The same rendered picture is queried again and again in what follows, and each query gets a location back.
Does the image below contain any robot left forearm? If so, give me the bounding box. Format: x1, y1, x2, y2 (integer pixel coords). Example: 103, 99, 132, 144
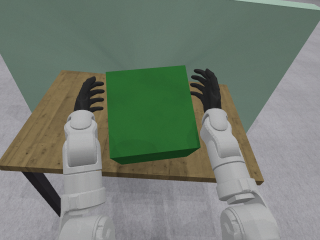
57, 110, 107, 240

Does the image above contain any left robot upper arm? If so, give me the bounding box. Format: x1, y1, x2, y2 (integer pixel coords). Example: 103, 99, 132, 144
58, 214, 116, 240

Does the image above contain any robot right hand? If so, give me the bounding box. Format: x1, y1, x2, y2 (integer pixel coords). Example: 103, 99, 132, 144
190, 68, 222, 113

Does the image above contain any right robot upper arm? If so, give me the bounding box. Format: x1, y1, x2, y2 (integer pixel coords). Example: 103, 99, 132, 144
220, 203, 281, 240

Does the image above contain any carton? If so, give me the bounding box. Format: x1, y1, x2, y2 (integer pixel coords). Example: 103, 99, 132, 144
105, 65, 201, 165

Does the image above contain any robot left hand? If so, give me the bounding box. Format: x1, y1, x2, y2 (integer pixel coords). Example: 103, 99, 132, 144
73, 76, 105, 113

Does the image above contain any table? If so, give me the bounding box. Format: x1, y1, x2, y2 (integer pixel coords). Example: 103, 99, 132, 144
0, 70, 264, 217

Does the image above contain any robot right forearm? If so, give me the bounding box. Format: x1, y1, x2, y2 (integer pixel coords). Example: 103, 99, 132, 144
200, 108, 281, 238

